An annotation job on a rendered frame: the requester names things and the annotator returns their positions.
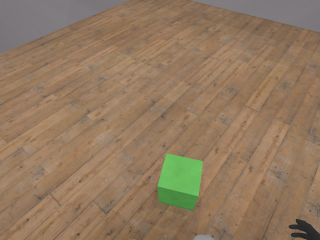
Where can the carton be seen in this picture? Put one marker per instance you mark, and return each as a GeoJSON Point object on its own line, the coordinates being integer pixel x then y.
{"type": "Point", "coordinates": [179, 181]}

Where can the robot right hand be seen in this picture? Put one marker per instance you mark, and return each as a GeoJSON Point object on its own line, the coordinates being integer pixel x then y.
{"type": "Point", "coordinates": [311, 233]}

